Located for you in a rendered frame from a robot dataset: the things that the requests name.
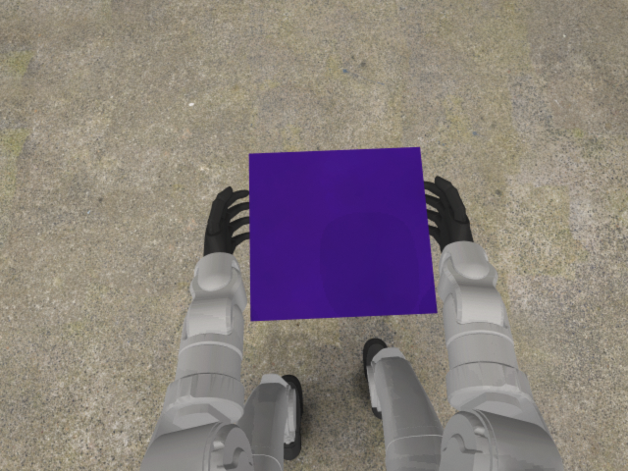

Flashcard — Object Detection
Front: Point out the left robot thigh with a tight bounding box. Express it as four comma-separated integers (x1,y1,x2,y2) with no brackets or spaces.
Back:
235,383,296,471

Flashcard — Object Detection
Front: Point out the left robot forearm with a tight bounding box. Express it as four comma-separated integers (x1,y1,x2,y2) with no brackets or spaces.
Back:
139,252,247,471

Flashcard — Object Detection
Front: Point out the carton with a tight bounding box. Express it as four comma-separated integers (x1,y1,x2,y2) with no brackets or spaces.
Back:
249,147,438,321

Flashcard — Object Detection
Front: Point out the right robot upper arm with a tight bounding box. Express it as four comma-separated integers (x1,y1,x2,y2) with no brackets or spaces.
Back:
439,409,563,471

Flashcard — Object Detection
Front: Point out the right robot forearm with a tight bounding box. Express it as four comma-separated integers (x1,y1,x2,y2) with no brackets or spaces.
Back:
438,241,564,471

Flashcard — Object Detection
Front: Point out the left robot hand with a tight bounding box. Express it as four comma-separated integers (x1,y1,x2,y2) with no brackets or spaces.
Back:
203,186,250,257

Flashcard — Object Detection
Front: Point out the left robot foot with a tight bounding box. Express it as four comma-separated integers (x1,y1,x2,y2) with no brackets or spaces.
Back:
282,375,303,460

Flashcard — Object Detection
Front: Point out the right robot hand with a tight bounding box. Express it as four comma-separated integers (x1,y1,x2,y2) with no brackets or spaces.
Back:
424,176,474,253

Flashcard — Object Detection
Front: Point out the left robot upper arm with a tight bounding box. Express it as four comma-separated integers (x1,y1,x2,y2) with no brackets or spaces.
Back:
140,421,254,471

